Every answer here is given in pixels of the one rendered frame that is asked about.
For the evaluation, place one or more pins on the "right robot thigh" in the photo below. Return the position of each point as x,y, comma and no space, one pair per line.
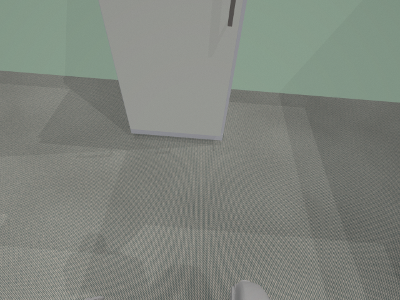
248,291

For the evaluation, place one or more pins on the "fridge door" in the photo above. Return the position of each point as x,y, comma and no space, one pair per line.
173,60

